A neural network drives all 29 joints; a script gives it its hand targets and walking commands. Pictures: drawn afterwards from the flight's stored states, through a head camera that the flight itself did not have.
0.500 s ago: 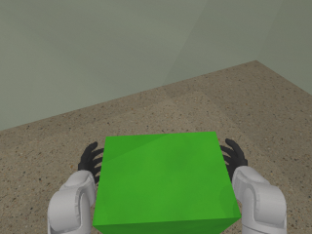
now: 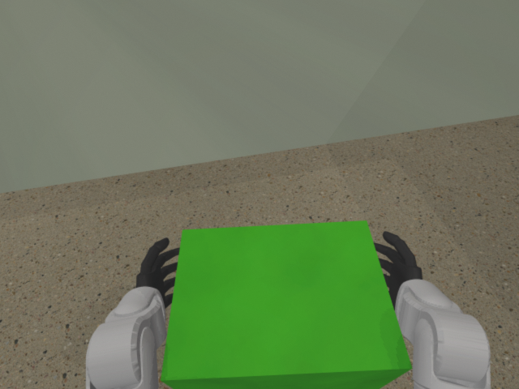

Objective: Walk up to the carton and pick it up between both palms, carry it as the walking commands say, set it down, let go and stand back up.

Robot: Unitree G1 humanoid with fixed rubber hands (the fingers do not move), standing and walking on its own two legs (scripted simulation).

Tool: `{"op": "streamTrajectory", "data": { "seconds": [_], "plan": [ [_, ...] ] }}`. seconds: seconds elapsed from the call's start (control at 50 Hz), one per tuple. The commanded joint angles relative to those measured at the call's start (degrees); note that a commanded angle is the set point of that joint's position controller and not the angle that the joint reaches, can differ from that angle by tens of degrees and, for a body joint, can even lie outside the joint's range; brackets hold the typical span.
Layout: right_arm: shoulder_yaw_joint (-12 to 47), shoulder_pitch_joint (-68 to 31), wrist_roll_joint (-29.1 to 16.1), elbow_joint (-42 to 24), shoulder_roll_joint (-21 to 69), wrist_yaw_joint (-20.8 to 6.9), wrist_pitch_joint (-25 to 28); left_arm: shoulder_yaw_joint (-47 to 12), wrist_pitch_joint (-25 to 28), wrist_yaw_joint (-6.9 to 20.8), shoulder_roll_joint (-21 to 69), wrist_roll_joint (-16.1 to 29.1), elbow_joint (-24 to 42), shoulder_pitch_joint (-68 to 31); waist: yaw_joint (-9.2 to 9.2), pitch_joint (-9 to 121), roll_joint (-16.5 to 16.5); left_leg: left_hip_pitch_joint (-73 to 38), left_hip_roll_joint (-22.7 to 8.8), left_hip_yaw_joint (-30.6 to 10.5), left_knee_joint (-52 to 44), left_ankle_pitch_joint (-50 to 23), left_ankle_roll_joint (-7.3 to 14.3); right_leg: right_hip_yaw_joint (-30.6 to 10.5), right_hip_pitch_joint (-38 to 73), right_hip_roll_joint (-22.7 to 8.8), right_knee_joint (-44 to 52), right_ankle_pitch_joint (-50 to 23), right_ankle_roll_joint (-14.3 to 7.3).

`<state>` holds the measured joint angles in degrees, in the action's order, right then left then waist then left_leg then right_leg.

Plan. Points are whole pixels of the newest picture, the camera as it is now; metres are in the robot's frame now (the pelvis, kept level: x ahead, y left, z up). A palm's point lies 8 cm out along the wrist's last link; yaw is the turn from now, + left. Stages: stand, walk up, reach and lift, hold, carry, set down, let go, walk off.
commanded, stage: carry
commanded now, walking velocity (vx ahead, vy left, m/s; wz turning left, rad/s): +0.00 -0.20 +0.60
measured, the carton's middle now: (278, 323) +0.24 -0.01 +0.01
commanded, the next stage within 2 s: none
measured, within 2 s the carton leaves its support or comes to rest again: neither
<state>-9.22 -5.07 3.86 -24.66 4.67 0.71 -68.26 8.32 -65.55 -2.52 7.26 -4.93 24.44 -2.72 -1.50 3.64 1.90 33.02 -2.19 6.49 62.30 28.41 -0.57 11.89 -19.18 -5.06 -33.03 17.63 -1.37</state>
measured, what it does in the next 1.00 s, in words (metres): steps to the right, turning left: left foot, then right foot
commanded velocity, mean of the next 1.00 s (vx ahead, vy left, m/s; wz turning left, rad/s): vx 0.00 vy -0.20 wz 0.60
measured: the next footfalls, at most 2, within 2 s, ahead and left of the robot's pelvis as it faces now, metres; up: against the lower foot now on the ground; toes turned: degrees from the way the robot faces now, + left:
left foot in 0.12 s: +0.02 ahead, +0.06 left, +0.00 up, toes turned +14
right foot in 0.52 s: +0.08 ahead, -0.25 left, +0.00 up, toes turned +12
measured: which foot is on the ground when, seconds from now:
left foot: up 0.00-0.10, down 0.12-0.52, up 0.54-0.80, down 0.82-1.00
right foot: down 0.00-0.12, up 0.14-0.50, down 0.52-0.82, up 0.84-1.00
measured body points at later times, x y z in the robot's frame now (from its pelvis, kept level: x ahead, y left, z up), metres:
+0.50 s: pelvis -0.01 -0.11 +0.00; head +0.01 -0.10 +0.45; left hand +0.21 +0.12 +0.08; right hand +0.29 -0.21 +0.08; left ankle -0.02 +0.05 -0.73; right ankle +0.03 -0.26 -0.72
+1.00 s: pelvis -0.01 -0.21 +0.01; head +0.00 -0.18 +0.45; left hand +0.11 +0.08 +0.06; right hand +0.31 -0.19 +0.07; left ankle -0.05 -0.13 -0.73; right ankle +0.07 -0.35 -0.65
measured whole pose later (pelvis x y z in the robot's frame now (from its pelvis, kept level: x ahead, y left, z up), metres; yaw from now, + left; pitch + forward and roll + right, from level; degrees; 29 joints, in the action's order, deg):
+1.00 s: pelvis -0.01 -0.21 +0.01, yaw +35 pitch +5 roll -2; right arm -9.6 -3.2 4.2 -24.1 7.3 1.1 -65.4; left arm 10.3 -65.6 -2.1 7.1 -3.9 24.2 -3.5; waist 0.6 3.0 -1.2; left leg 21.8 -1.7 2.6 31.0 14.4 1.8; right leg 2.6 -34.6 -4.6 -63.2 21.7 3.5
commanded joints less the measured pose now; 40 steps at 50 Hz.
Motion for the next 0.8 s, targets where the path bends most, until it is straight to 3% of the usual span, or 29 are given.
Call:
{"op": "streamTrajectory", "data": {
  "seconds": [0.0,0.04,0.06,0.08,0.1,0.12,0.14,0.16,0.18,0.22,0.24,0.3,0.36,0.42,0.46,0.48,0.5,0.52,0.54,0.58,0.6,0.62,0.68,0.74,0.76,0.78],
  "plan": [
    [44.8,-24.0,-20.6,-3.2,43.7,-11.8,-0.1,-42.6,-1.4,12.6,42.4,20.2,3.1,-22.4,1.85,14.0,-13.2,-2.5,1.0,2.3,-10.5,0.7,1.5,-6.8,13.5,-12.6,4.7,-31.4,-9.5],
    [43.9,-23.0,-19.8,-2.2,43.2,-11.8,-0.2,-43.3,-1.7,12.7,42.2,20.4,3.4,-23.3,1.69,14.3,-13.4,-6.7,1.6,3.6,-20.6,-2.2,2.5,-6.1,13.5,-12.4,2.9,-30.7,-9.4],
    [43.3,-22.1,-19.4,-1.4,43.3,-11.9,-0.4,-43.7,-1.8,12.7,42.3,20.5,3.3,-23.8,1.13,14.5,-11.8,-10.2,1.7,4.3,-28.6,-7.6,2.7,-4.6,12.2,-11.5,0.1,-28.3,-8.1],
    [42.6,-21.4,-19.0,-0.8,43.3,-12.1,-0.4,-44.3,-1.9,12.6,42.3,20.6,3.1,-23.8,0.37,14.9,-6.7,-17.7,-1.8,0.8,-39.0,-16.8,2.5,-2.3,7.0,-9.8,-4.7,-22.2,-5.1],
    [41.6,-20.7,-18.9,-0.2,43.3,-12.4,-0.2,-45.2,-1.8,12.5,42.0,21.0,3.3,-25.5,-0.43,13.6,1.5,-30.6,-12.4,-13.3,-41.9,-26.6,3.8,-2.6,-9.4,-8.6,-11.3,-6.1,-0.7],
    [40.2,-17.4,-17.6,1.6,42.5,-12.2,0.7,-45.1,-2.2,13.2,42.1,22.0,3.9,-27.4,-0.37,12.5,21.4,-36.3,-30.1,-39.3,-41.8,-58.3,13.0,-0.8,-25.1,1.5,-21.5,17.8,4.1],
    [40.6,-19.7,-18.4,0.6,43.5,-12.4,0.6,-44.9,-1.6,13.2,43.4,21.7,1.8,-27.2,0.09,15.0,12.0,-36.2,-26.9,-34.6,-38.6,-60.9,15.4,-10.2,-23.5,-1.7,-30.4,17.3,4.2],
    [40.5,-21.0,-18.2,-1.0,43.8,-12.4,0.9,-45.2,-1.2,13.4,44.7,22.4,2.4,-27.8,-0.26,14.9,7.6,-33.6,-24.6,-30.2,-38.6,-53.9,15.0,-11.4,-24.3,-1.2,-34.3,14.7,4.4],
    [41.6,-23.1,-18.7,-2.6,45.3,-12.5,1.3,-45.8,-0.7,13.6,46.2,23.3,3.6,-29.6,-0.18,14.2,2.5,-30.9,-21.8,-25.9,-39.7,-44.8,12.9,-13.0,-23.9,-2.1,-35.8,9.9,4.7],
    [42.8,-25.1,-19.7,-4.6,46.7,-12.5,2.0,-46.3,-0.3,13.3,47.5,23.5,4.7,-30.4,0.44,14.2,2.9,-26.9,-15.9,-18.3,-40.0,-39.9,9.6,-12.0,-20.9,-1.7,-33.7,3.2,5.1],
    [43.0,-24.4,-20.0,-4.9,46.5,-12.4,2.0,-46.5,-0.1,13.0,47.4,23.3,5.0,-29.7,0.48,14.7,4.7,-26.2,-14.4,-16.7,-39.5,-39.8,8.9,-10.9,-19.8,-0.7,-31.8,2.7,5.2],
    [42.6,-21.0,-20.1,-4.8,43.9,-12.2,1.7,-46.2,-0.1,11.7,45.3,21.6,4.8,-25.8,0.14,15.3,7.8,-26.3,-13.8,-17.8,-38.9,-41.4,8.9,-9.2,-18.3,1.6,-26.2,4.1,5.0],
    [42.8,-19.8,-20.0,-5.1,42.0,-12.3,1.0,-45.6,-0.6,11.1,43.7,20.5,4.1,-23.3,-0.19,15.4,10.8,-24.7,-13.9,-19.1,-38.7,-38.6,8.3,-8.4,-14.9,3.1,-18.9,4.6,4.5],
    [43.1,-20.0,-19.9,-5.4,41.5,-12.4,0.4,-45.0,-1.1,11.1,42.5,20.5,4.1,-23.5,-0.34,14.9,14.2,-19.9,-12.9,-19.1,-38.5,-31.5,6.4,-7.1,-7.6,5.0,-8.6,4.6,4.1],
    [43.3,-20.5,-19.7,-5.6,41.3,-12.2,0.0,-44.4,-1.4,11.3,42.1,20.8,3.4,-22.6,0.35,14.6,13.5,-15.4,-10.7,-17.3,-34.4,-28.7,3.9,-4.9,1.7,5.5,5.6,0.5,3.7],
    [43.5,-20.6,-19.7,-5.8,41.3,-12.2,-0.1,-44.2,-1.4,11.5,41.8,20.9,3.2,-21.7,0.69,15.1,9.5,-10.8,-8.3,-15.5,-30.1,-25.9,2.2,-5.5,8.9,3.9,12.4,-1.7,3.4],
    [43.7,-20.6,-19.9,-5.5,41.6,-12.2,-0.3,-43.7,-1.4,11.8,41.2,20.8,2.5,-21.1,0.99,14.9,-2.4,-3.1,-3.6,-10.5,-21.5,-10.7,-0.1,-14.6,14.9,-6.0,18.0,-0.9,1.6],
    [43.8,-20.6,-19.5,-3.9,41.7,-12.2,-0.5,-42.9,-1.3,12.4,40.8,20.7,1.2,-21.5,1.16,15.0,-18.6,6.3,4.0,-2.6,-6.8,7.8,-2.3,-26.5,13.4,-20.7,18.6,-4.6,-4.9],
    [45.9,-24.9,-20.2,-4.4,43.3,-12.5,-0.3,-42.3,-0.8,12.6,41.9,20.1,1.8,-22.6,2.03,12.9,-21.2,6.1,0.2,-4.3,3.7,11.4,-1.5,-25.0,7.9,-21.6,17.7,-8.7,-9.8],
    [47.7,-30.0,-22.7,-5.4,45.8,-12.6,0.4,-42.3,-0.4,12.8,43.3,20.2,3.4,-26.3,1.76,8.5,-11.9,4.0,-0.9,-4.4,9.7,2.5,-1.0,-13.6,2.9,-13.7,16.1,-6.8,-7.8],
    [48.0,-30.8,-23.5,-6.5,46.1,-12.6,0.6,-42.4,-0.4,12.6,44.1,20.2,3.9,-25.9,1.34,8.8,-11.1,3.2,-1.5,-3.1,8.4,-1.5,-1.3,-9.6,3.6,-11.5,14.1,-6.8,-6.5],
    [48.2,-30.5,-23.8,-6.9,45.9,-12.4,0.7,-42.7,-0.5,12.6,44.7,20.5,4.2,-25.6,1.43,9.3,-11.7,2.7,-1.0,-1.4,5.2,-2.4,-1.3,-7.3,5.2,-10.4,11.7,-11.7,-6.5],
    [46.4,-25.2,-22.3,-4.6,44.0,-11.7,0.4,-41.6,-0.9,12.5,42.5,20.3,2.6,-22.4,1.98,13.0,-13.1,-0.1,0.8,1.2,-4.5,0.9,0.1,-7.5,10.9,-12.0,6.7,-25.8,-9.3],
    [44.8,-22.7,-21.2,-2.7,43.2,-11.6,0.1,-42.2,-1.4,12.7,41.8,20.0,2.5,-22.2,1.96,14.4,-13.5,-5.8,1.7,3.0,-17.8,-0.5,1.7,-6.8,12.2,-12.8,4.1,-29.5,-10.2],
    [44.3,-22.2,-20.9,-2.3,43.3,-11.7,0.0,-42.7,-1.5,12.6,42.0,20.1,2.8,-22.8,1.58,14.8,-12.7,-8.5,1.9,3.6,-24.3,-3.8,2.1,-6.1,11.9,-12.4,2.2,-28.9,-9.5],
    [43.8,-21.7,-20.6,-1.9,43.5,-11.8,0.0,-43.1,-1.6,12.5,42.1,20.2,2.8,-23.1,0.83,15.0,-10.3,-13.2,0.5,2.9,-34.9,-12.6,2.1,-4.3,9.8,-11.4,-1.0,-25.4,-7.1]
  ]
}}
